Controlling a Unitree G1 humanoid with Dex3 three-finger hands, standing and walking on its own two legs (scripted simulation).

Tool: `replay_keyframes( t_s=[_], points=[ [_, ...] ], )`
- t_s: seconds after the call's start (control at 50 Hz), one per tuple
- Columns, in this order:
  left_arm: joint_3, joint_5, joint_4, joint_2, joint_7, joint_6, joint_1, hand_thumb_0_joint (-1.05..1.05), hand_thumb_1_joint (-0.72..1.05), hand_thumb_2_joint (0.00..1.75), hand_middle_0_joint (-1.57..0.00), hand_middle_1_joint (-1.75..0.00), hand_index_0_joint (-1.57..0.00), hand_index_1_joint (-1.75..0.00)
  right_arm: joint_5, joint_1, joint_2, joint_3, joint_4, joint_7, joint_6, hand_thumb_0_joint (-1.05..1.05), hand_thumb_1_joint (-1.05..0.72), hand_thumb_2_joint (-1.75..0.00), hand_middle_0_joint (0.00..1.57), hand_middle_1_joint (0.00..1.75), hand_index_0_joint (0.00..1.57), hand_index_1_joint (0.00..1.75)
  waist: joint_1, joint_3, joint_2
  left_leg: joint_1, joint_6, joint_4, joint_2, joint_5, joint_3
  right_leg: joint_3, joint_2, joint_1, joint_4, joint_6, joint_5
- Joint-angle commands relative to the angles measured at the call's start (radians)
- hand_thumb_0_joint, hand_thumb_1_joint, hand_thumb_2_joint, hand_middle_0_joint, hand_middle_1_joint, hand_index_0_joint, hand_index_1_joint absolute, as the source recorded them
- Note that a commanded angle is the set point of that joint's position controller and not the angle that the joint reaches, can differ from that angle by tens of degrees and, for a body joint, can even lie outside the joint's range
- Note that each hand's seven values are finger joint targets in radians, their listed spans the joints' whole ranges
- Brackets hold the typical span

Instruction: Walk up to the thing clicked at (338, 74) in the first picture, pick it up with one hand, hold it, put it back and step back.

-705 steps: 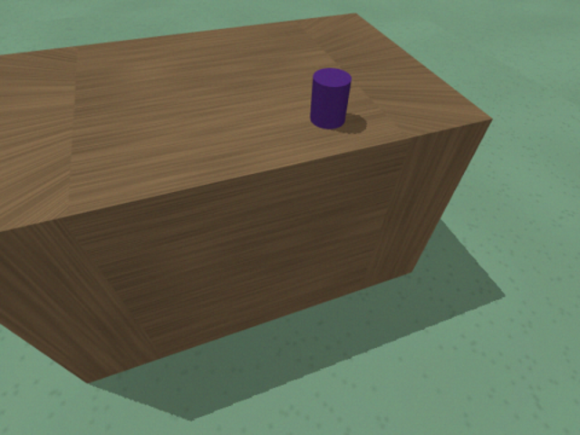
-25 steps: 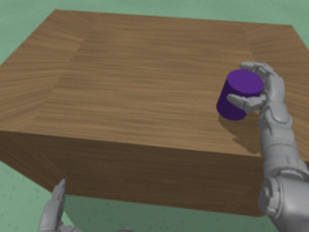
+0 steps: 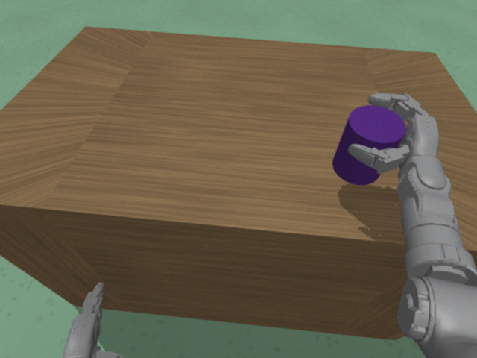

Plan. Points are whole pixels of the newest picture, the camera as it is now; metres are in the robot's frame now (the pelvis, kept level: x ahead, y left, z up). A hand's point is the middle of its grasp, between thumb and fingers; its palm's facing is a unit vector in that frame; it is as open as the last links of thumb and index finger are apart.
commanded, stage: lift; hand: right
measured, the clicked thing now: (365, 146) +0.46 -0.18 +0.12
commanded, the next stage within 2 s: hold in 1.16 s
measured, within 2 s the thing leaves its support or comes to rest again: neither
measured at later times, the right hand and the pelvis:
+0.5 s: hand (407, 128) +0.39 -0.18 +0.22, palm faces +0.12 +0.99 -0.03, open 11.7 cm; pelvis +0.00 +0.00 +0.01, yaw -1 degrees
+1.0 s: hand (429, 125) +0.35 -0.18 +0.26, palm faces +0.13 +0.99 -0.03, open 11.7 cm; pelvis -0.01 +0.01 +0.01, yaw -2 degrees
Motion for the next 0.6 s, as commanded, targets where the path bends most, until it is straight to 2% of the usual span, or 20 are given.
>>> replay_keyframes(
  t_s=[0.0, 0.02, 0.06, 0.08, 0.1, 0.12, 0.14, 0.18, 0.22, 0.24, 0.28, 0.32, 0.34, 0.36, 0.42, 0.46, 0.48, 0.5, 0.52, 0.58],
  points=[
    [0.025, -0.012, -0.165, 0.086, 0.016, -0.064, -0.072, 0.0, -0.53, 0.05, -0.04, -0.05, -0.05, -0.05, 0.033, -0.483, -0.177, 0.015, -0.33, -0.005, -0.055, 0.0, -0.01, -1.25, 1.18, 1.37, 1.23, 1.37, -0.02, -0.361, -0.011, 0.213, 0.021, -0.069, -0.03, 0.252, 0.037, 0.001, 0.036, 0.155, -0.088, -0.023, 0.261],
    [0.053, -0.011, -0.124, 0.118, 0.022, -0.061, -0.052, 0.0, -0.53, 0.05, -0.04, -0.05, -0.05, -0.05, 0.037, -0.473, -0.224, -0.019, -0.351, -0.011, -0.043, 0.0, -0.04, -1.24, 1.19, 1.36, 1.23, 1.36, -0.027, -0.356, -0.025, 0.208, 0.02, -0.078, -0.029, 0.234, 0.036, -0.001, 0.036, 0.157, -0.096, -0.025, 0.242],
    [0.102, -0.006, -0.15, 0.177, 0.028, -0.063, -0.077, 0.0, -0.52, 0.04, -0.04, -0.05, -0.05, -0.04, 0.036, -0.471, -0.255, -0.029, -0.43, -0.016, -0.021, 0.0, -0.01, -1.26, 1.21, 1.39, 1.26, 1.39, -0.029, -0.385, -0.047, 0.214, 0.024, -0.076, -0.03, 0.261, 0.039, 0.003, 0.032, 0.201, -0.1, -0.019, 0.28],
    [0.1, -0.006, -0.14, 0.166, 0.029, -0.062, -0.059, 0.0, -0.53, 0.04, -0.04, -0.05, -0.05, -0.04, 0.039, -0.508, -0.246, -0.015, -0.513, -0.018, -0.015, 0.0, -0.02, -1.26, 1.2, 1.39, 1.26, 1.39, -0.024, -0.4, -0.053, 0.216, 0.024, -0.076, -0.03, 0.288, 0.039, 0.002, 0.032, 0.227, -0.097, -0.018, 0.308],
    [0.086, -0.008, -0.128, 0.146, 0.029, -0.061, -0.037, 0.0, -0.53, 0.04, -0.04, -0.05, -0.04, -0.04, 0.043, -0.482, -0.226, -0.012, -0.498, -0.017, 0.001, 0.0, -0.01, -1.25, 1.2, 1.38, 1.25, 1.38, -0.025, -0.377, -0.044, 0.218, 0.024, -0.079, -0.032, 0.297, 0.043, 0.005, 0.03, 0.223, -0.099, -0.018, 0.322],
    [0.054, -0.011, -0.121, 0.11, 0.026, -0.062, -0.054, 0.0, -0.53, 0.04, -0.04, -0.05, -0.04, -0.04, 0.053, -0.415, -0.167, 0.014, -0.491, -0.014, 0.021, 0.0, -0.03, -1.23, 1.19, 1.36, 1.24, 1.36, -0.038, -0.335, -0.023, 0.224, 0.025, -0.083, -0.035, 0.288, 0.05, 0.008, 0.028, 0.208, -0.109, -0.016, 0.318],
    [0.042, -0.014, -0.125, 0.099, 0.026, -0.065, -0.065, 0.0, -0.53, 0.04, -0.04, -0.05, -0.04, -0.04, 0.058, -0.382, -0.168, 0.01, -0.508, -0.009, 0.038, 0.0, -0.04, -1.23, 1.2, 1.36, 1.25, 1.36, -0.045, -0.327, -0.02, 0.221, 0.026, -0.09, -0.036, 0.266, 0.053, 0.012, 0.024, 0.211, -0.118, -0.017, 0.301],
    [0.065, -0.012, -0.14, 0.132, 0.031, -0.065, -0.095, 0.0, -0.53, 0.04, -0.03, -0.05, -0.04, -0.04, 0.062, -0.392, -0.206, -0.014, -0.574, -0.011, 0.063, 0.0, -0.03, -1.24, 1.22, 1.38, 1.26, 1.38, -0.051, -0.328, 0.0, 0.248, 0.022, -0.099, -0.033, 0.257, 0.053, 0.01, 0.025, 0.208, -0.128, -0.02, 0.289],
    [0.062, -0.011, -0.136, 0.127, 0.03, -0.064, -0.097, 0.0, -0.53, 0.05, -0.03, -0.05, -0.04, -0.04, 0.062, -0.38, -0.194, -0.003, -0.618, -0.014, 0.101, 0.0, -0.01, -1.26, 1.22, 1.39, 1.27, 1.39, -0.053, -0.331, -0.015, 0.265, 0.022, -0.105, -0.027, 0.283, 0.047, 0.001, 0.034, 0.22, -0.127, -0.021, 0.31],
    [0.064, -0.01, -0.078, 0.117, 0.029, -0.056, -0.054, 0.0, -0.53, 0.05, -0.03, -0.05, -0.04, -0.04, 0.065, -0.353, -0.158, 0.018, -0.608, -0.007, 0.125, 0.0, -0.01, -1.25, 1.21, 1.39, 1.26, 1.39, -0.048, -0.308, -0.024, 0.259, 0.022, -0.104, -0.026, 0.297, 0.048, 0.0, 0.035, 0.222, -0.126, -0.022, 0.323],
    [0.068, -0.015, -0.095, 0.131, 0.027, -0.059, -0.085, 0.0, -0.53, 0.04, -0.03, -0.05, -0.04, -0.04, 0.072, -0.336, -0.185, -0.007, -0.659, -0.01, 0.165, 0.0, 0.0, -1.25, 1.21, 1.39, 1.26, 1.39, -0.056, -0.298, -0.011, 0.265, 0.02, -0.111, -0.026, 0.296, 0.052, 0.003, 0.034, 0.231, -0.133, -0.024, 0.326],
    [0.052, -0.014, -0.064, 0.11, 0.02, -0.056, -0.081, 0.0, -0.53, 0.04, -0.03, -0.05, -0.04, -0.04, 0.07, -0.312, -0.161, 0.008, -0.683, -0.008, 0.207, 0.0, -0.01, -1.24, 1.21, 1.38, 1.26, 1.38, -0.056, -0.264, -0.012, 0.248, 0.02, -0.12, -0.025, 0.271, 0.054, 0.001, 0.036, 0.233, -0.141, -0.026, 0.3],
    [0.075, -0.015, -0.09, 0.138, 0.021, -0.058, -0.101, 0.0, -0.53, 0.04, -0.03, -0.05, -0.04, -0.04, 0.077, -0.329, -0.163, 0.003, -0.727, -0.01, 0.22, 0.0, 0.0, -1.23, 1.2, 1.38, 1.25, 1.38, -0.049, -0.258, 0.012, 0.249, 0.018, -0.131, -0.025, 0.243, 0.055, 0.003, 0.037, 0.233, -0.152, -0.028, 0.266],
    [0.047, -0.016, -0.076, 0.106, 0.017, -0.061, -0.103, 0.0, -0.53, 0.04, -0.03, -0.05, -0.04, -0.04, 0.079, -0.308, -0.144, 0.015, -0.727, -0.006, 0.238, 0.0, 0.0, -1.24, 1.2, 1.37, 1.25, 1.37, -0.056, -0.253, 0.012, 0.258, 0.016, -0.133, -0.023, 0.244, 0.056, 0.003, 0.038, 0.228, -0.151, -0.03, 0.265],
    [0.076, -0.021, -0.04, 0.139, 0.013, -0.06, -0.092, 0.0, -0.52, 0.04, -0.03, -0.05, -0.04, -0.04, 0.087, -0.284, -0.181, -0.019, -0.782, -0.006, 0.287, 0.0, 0.02, -1.25, 1.21, 1.39, 1.26, 1.39, -0.061, -0.241, 0.005, 0.255, 0.018, -0.136, -0.024, 0.237, 0.062, 0.008, 0.037, 0.243, -0.159, -0.029, 0.268],
    [0.081, -0.021, -0.058, 0.148, 0.011, -0.065, -0.118, 0.0, -0.53, 0.04, -0.03, -0.04, -0.04, -0.04, 0.089, -0.294, -0.175, -0.017, -0.828, -0.007, 0.311, 0.0, 0.02, -1.25, 1.21, 1.4, 1.26, 1.4, -0.061, -0.26, 0.017, 0.265, 0.017, -0.141, -0.023, 0.24, 0.064, 0.008, 0.039, 0.256, -0.162, -0.03, 0.271],
    [0.056, -0.023, -0.056, 0.117, 0.008, -0.065, -0.123, 0.0, -0.53, 0.04, -0.03, -0.05, -0.04, -0.04, 0.087, -0.294, -0.165, -0.007, -0.852, -0.005, 0.322, 0.0, 0.03, -1.25, 1.21, 1.39, 1.26, 1.39, -0.065, -0.252, 0.01, 0.266, 0.016, -0.14, -0.018, 0.242, 0.06, 0.006, 0.044, 0.254, -0.156, -0.031, 0.27],
    [0.075, -0.023, -0.076, 0.144, 0.011, -0.07, -0.138, 0.0, -0.53, 0.05, -0.03, -0.04, -0.04, -0.04, 0.097, -0.314, -0.17, -0.016, -0.883, -0.009, 0.329, 0.0, 0.01, -1.25, 1.21, 1.39, 1.26, 1.39, -0.057, -0.267, 0.025, 0.274, 0.015, -0.148, -0.019, 0.228, 0.061, 0.007, 0.044, 0.265, -0.162, -0.033, 0.254],
    [0.063, -0.025, -0.039, 0.127, 0.008, -0.068, -0.129, 0.0, -0.53, 0.04, -0.03, -0.04, -0.04, -0.04, 0.095, -0.295, -0.184, -0.029, -0.881, -0.01, 0.343, 0.0, 0.04, -1.26, 1.21, 1.4, 1.26, 1.4, -0.075, -0.254, 0.008, 0.27, 0.018, -0.147, -0.018, 0.22, 0.062, 0.009, 0.044, 0.256, -0.163, -0.032, 0.253],
    [0.072, -0.025, -0.039, 0.137, 0.007, -0.077, -0.16, 0.0, -0.53, 0.04, -0.03, -0.04, -0.04, -0.04, 0.095, -0.298, -0.183, -0.024, -0.942, -0.017, 0.377, 0.0, 0.01, -1.25, 1.21, 1.4, 1.26, 1.4, -0.07, -0.237, 0.003, 0.262, 0.017, -0.158, -0.015, 0.176, 0.062, 0.009, 0.048, 0.254, -0.173, -0.034, 0.207]
  ],
)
